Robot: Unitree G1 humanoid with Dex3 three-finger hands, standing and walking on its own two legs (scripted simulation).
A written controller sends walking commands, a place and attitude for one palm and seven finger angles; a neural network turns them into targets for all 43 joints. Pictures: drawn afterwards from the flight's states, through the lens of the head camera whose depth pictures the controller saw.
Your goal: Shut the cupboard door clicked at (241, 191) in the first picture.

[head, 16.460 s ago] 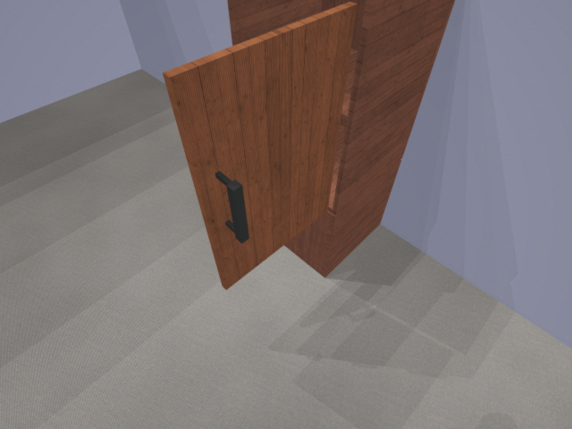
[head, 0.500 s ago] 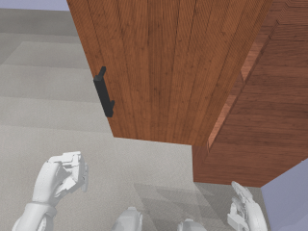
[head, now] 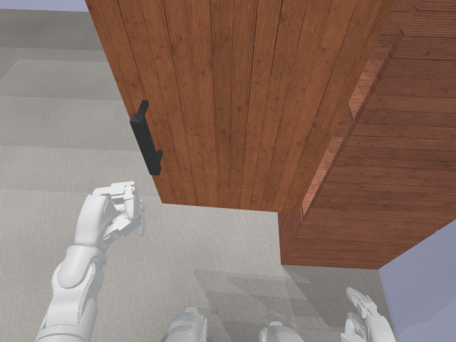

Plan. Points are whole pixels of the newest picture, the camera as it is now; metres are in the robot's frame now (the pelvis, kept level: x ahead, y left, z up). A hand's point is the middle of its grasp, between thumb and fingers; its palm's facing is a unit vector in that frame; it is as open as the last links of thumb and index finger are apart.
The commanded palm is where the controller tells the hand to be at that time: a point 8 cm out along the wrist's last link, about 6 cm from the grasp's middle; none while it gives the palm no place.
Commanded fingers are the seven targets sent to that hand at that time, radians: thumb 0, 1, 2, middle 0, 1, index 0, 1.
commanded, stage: bring the fist close to the handle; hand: left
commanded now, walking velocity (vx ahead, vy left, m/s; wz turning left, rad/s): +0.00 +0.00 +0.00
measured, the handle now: (150, 140) +0.47 +0.18 +0.06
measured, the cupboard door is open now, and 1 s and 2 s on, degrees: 88 88 71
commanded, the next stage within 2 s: push the door shut along its arc in 0.80 s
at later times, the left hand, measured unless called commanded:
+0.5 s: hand (158, 179) +0.38 +0.15 +0.06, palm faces -0.06 -1.00 -0.02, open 3.1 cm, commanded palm +0.35 +0.20 +0.06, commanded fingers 0.00 0.90 0.90 -1.30 -1.50 -1.30 -1.50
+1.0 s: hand (155, 179) +0.38 +0.16 +0.05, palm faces -0.06 -1.00 -0.02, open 3.1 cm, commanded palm +0.37 +0.21 +0.06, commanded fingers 0.00 0.90 0.90 -1.30 -1.50 -1.30 -1.50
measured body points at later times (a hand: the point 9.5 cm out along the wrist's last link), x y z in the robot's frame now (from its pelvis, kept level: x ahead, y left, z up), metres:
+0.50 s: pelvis +0.00 +0.00 +0.00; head +0.07 +0.00 +0.44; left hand +0.38 +0.20 +0.06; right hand +0.12 -0.25 -0.11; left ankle +0.05 +0.11 -0.65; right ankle +0.01 -0.11 -0.65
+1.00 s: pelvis +0.00 -0.01 +0.00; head +0.08 -0.01 +0.44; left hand +0.38 +0.21 +0.06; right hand +0.12 -0.26 -0.11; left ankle +0.05 +0.11 -0.65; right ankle +0.01 -0.11 -0.65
